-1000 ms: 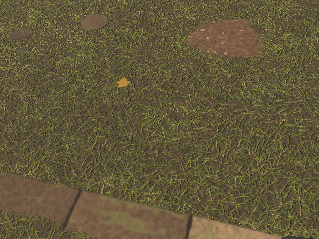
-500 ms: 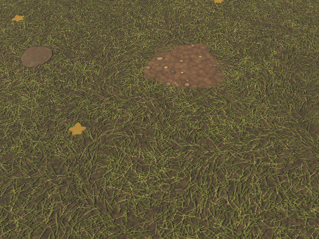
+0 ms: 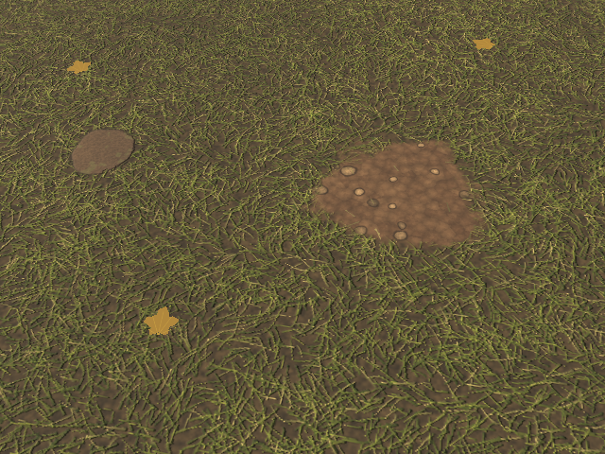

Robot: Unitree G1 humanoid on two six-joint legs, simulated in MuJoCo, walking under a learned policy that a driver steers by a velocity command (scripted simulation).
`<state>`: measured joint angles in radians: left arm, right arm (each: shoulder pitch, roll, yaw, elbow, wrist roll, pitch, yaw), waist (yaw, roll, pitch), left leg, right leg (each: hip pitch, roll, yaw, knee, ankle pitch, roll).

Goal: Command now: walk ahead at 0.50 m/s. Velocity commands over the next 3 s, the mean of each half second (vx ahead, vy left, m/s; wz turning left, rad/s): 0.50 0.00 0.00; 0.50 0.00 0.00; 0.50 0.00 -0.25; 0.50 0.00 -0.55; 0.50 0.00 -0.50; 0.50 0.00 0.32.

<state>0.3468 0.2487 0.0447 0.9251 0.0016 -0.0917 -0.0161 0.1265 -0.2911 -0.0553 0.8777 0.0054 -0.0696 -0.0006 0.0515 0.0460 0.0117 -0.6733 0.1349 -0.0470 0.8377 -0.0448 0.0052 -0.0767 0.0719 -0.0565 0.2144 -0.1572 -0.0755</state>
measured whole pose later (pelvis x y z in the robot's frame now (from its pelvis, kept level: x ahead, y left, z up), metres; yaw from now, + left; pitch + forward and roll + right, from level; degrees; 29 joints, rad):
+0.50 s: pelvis +0.29 +0.07 +0.00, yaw +0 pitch +1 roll +1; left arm 0.18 0.29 0.06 0.87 -0.01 -0.07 0.01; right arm 0.29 -0.25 -0.05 0.96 0.00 -0.10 0.02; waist -0.04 -0.04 0.02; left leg -0.15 -0.07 0.06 0.28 -0.15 0.08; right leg -0.61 -0.13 0.04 1.00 -0.22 -0.01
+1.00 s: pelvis +0.57 -0.01 +0.00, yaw +0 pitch +0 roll -1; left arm 0.26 0.25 0.05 0.91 0.01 -0.09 -0.03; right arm 0.20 -0.29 -0.06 0.95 0.02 -0.08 0.00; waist 0.02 0.04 0.03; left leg -0.54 0.10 -0.03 1.08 -0.28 0.04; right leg -0.21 0.06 -0.07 0.34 -0.14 -0.08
